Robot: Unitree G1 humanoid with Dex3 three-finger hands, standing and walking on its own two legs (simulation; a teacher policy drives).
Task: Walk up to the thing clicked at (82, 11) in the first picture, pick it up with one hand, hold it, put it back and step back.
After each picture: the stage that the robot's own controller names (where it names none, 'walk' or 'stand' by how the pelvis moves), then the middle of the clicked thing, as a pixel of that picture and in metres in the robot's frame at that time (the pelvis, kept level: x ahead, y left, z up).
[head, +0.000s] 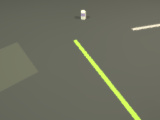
stand; (83, 14) +2.03 -0.02 -0.72
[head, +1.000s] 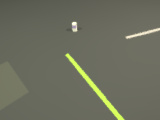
walk; (74, 26) +1.89 +0.20 -0.71
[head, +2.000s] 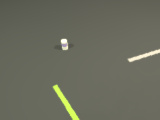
walk; (64, 44) +1.33 +0.26 -0.72
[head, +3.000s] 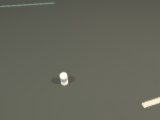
walk; (63, 79) +0.86 +0.22 -0.71
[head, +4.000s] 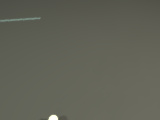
walk; out of the picture +0.48 +0.20 -0.70
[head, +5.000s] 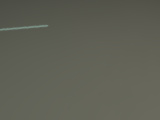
stand; out of the picture +0.37 +0.20 -0.72
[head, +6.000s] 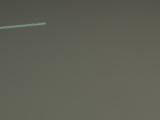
walk; out of the picture +0.37 +0.20 -0.72
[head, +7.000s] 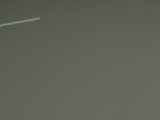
walk; out of the picture +0.37 +0.24 -0.71
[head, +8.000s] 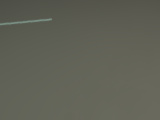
walk; out of the picture +0.41 +0.20 -0.71
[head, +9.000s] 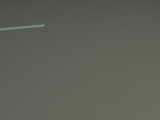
stand; out of the picture +0.34 +0.21 -0.72
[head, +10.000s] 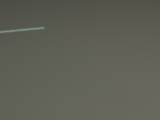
stand; out of the picture +0.32 +0.23 -0.73
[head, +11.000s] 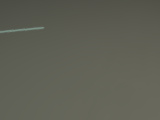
stand; out of the picture +0.31 +0.23 -0.73
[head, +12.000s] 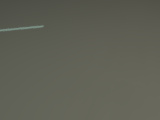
stand; out of the picture +0.30 +0.22 -0.73
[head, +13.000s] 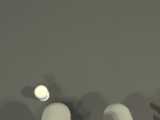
go down; (42, 93) +0.37 +0.22 -0.47
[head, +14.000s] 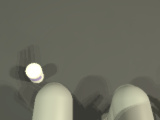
go down; (35, 73) +0.40 +0.23 -0.31
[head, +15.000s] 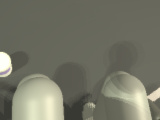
close in; (1, 65) +0.39 +0.25 -0.24
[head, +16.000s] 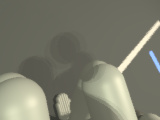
rest palm; out of the picture +0.39 +0.27 -0.22
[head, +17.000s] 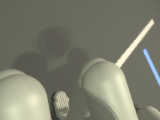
rest palm; out of the picture +0.38 +0.26 -0.22
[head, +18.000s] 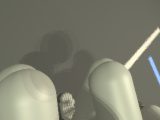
go down; out of the picture +0.38 +0.25 -0.21
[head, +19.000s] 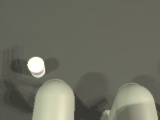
go down; (37, 67) +0.41 +0.22 -0.31
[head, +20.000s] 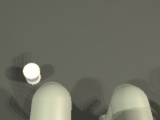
go down; (32, 74) +0.40 +0.23 -0.29
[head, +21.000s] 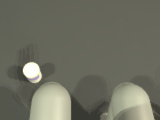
go down; (33, 73) +0.41 +0.23 -0.30
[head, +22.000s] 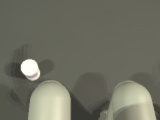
close in; (31, 70) +0.41 +0.23 -0.29
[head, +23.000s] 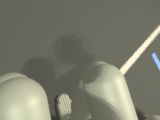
close; out of the picture +0.39 +0.27 -0.23
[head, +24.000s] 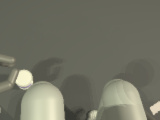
close; (24, 80) +0.38 +0.21 -0.28
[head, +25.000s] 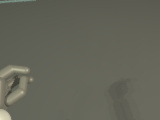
hold; out of the picture +0.33 +0.17 -0.61
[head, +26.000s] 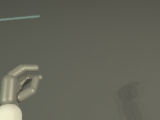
hold; out of the picture +0.31 +0.18 -0.67
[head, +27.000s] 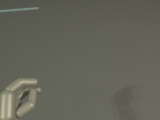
hold; out of the picture +0.32 +0.17 -0.65
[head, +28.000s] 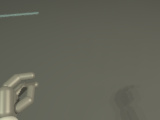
hold; out of the picture +0.32 +0.18 -0.66
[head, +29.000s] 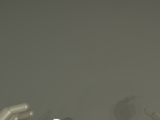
close; out of the picture +0.33 +0.17 -0.60
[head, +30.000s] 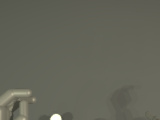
hold; out of the picture +0.33 +0.17 -0.58
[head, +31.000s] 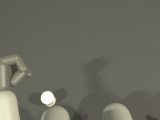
crouch; (48, 99) +0.36 +0.18 -0.47
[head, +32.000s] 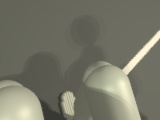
lower; out of the picture +0.38 +0.23 -0.23
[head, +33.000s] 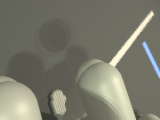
lower; out of the picture +0.37 +0.24 -0.22
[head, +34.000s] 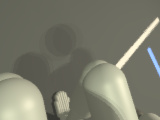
lower; out of the picture +0.37 +0.24 -0.22
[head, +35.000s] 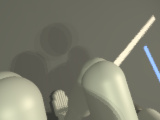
lower; out of the picture +0.38 +0.23 -0.22
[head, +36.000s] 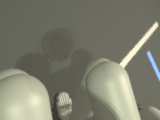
loosen; out of the picture +0.38 +0.23 -0.21
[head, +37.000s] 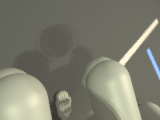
withdraw; out of the picture +0.33 +0.15 -0.23
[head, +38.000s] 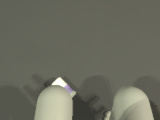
walk; (63, 89) +0.34 +0.10 -0.38
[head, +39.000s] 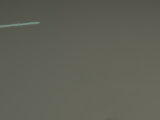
stand; out of the picture +0.24 +0.10 -0.68
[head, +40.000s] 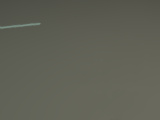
stand; out of the picture +0.24 +0.13 -0.69
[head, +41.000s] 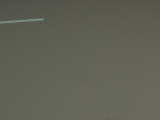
stand; out of the picture +0.22 +0.14 -0.70
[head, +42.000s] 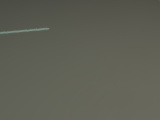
stand; out of the picture +0.22 +0.16 -0.75
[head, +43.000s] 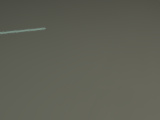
stand; out of the picture +0.19 +0.16 -0.75
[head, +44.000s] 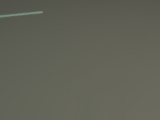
walk; out of the picture +0.20 +0.16 -0.74
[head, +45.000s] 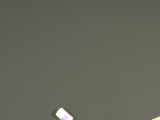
walk; (64, 116) +0.41 +0.10 -0.73
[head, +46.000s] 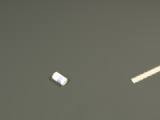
walk; (59, 78) +0.75 +0.22 -0.71
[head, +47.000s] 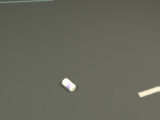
stand; (69, 84) +0.81 +0.13 -0.74
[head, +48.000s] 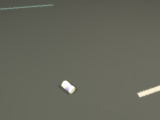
stand; (68, 87) +0.83 +0.15 -0.75
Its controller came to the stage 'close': yes
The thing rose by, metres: 0.01
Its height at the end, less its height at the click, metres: -0.02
